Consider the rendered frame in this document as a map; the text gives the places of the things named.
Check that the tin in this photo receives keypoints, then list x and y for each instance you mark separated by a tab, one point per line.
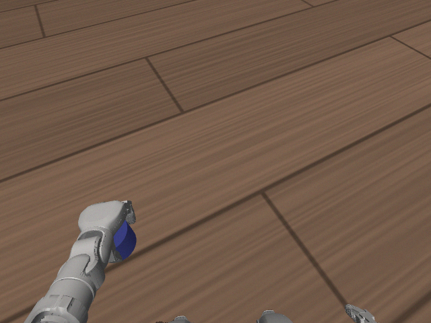
125	240

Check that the right robot hand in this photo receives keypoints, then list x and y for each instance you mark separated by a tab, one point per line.
359	315

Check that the left robot hand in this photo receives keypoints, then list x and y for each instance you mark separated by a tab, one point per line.
109	215

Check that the left robot arm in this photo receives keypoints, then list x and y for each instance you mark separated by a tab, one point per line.
72	292

